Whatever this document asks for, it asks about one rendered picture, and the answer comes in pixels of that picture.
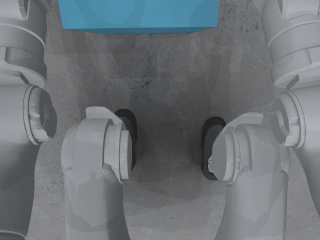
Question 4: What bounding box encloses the left robot thigh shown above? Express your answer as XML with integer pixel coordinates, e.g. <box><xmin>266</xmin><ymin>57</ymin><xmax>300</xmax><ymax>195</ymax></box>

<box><xmin>63</xmin><ymin>118</ymin><xmax>132</xmax><ymax>240</ymax></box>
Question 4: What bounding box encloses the carton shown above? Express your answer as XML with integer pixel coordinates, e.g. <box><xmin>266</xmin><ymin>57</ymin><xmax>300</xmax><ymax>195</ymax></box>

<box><xmin>58</xmin><ymin>0</ymin><xmax>219</xmax><ymax>35</ymax></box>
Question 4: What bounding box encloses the left robot upper arm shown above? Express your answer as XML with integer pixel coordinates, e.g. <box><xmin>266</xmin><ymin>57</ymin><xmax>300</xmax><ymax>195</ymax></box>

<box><xmin>0</xmin><ymin>84</ymin><xmax>57</xmax><ymax>240</ymax></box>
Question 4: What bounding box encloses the robot left forearm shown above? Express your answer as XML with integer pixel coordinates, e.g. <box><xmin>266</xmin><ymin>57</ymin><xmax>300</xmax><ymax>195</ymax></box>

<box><xmin>0</xmin><ymin>0</ymin><xmax>52</xmax><ymax>88</ymax></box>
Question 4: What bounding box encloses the robot right forearm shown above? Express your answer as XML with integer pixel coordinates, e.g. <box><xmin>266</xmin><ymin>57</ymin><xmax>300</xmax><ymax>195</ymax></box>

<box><xmin>251</xmin><ymin>0</ymin><xmax>320</xmax><ymax>90</ymax></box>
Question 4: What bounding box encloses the right robot upper arm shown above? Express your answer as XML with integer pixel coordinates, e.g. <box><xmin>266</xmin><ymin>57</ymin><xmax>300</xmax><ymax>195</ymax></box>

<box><xmin>270</xmin><ymin>84</ymin><xmax>320</xmax><ymax>217</ymax></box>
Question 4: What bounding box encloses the robot right shin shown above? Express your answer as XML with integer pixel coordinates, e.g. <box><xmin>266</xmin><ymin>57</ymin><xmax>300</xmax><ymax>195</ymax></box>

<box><xmin>208</xmin><ymin>112</ymin><xmax>291</xmax><ymax>180</ymax></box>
